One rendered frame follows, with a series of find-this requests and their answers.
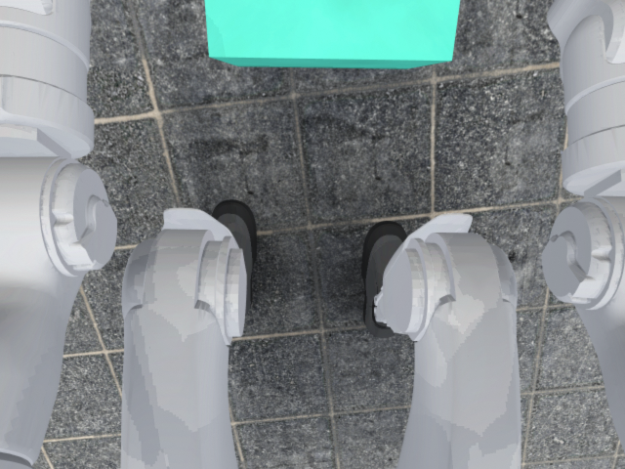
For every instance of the left robot thigh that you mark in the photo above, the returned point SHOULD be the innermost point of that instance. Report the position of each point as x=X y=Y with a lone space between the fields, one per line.
x=175 y=390

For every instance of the robot right upper arm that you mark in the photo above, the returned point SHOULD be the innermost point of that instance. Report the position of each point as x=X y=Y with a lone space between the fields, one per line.
x=584 y=264

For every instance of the robot left upper arm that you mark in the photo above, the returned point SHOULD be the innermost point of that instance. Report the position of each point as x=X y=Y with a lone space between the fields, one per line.
x=56 y=225

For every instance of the carton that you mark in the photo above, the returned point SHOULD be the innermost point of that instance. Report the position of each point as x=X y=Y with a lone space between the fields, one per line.
x=388 y=34

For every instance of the robot right forearm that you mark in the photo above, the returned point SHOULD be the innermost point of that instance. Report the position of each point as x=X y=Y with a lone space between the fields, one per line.
x=591 y=34

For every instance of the robot thigh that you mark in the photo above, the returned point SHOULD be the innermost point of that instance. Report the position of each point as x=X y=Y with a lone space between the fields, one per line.
x=466 y=403
x=175 y=390

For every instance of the right robot thigh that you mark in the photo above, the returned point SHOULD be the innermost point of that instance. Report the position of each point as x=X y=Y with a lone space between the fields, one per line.
x=466 y=403

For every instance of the robot left forearm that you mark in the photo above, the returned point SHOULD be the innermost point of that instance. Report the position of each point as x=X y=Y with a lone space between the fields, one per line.
x=44 y=61

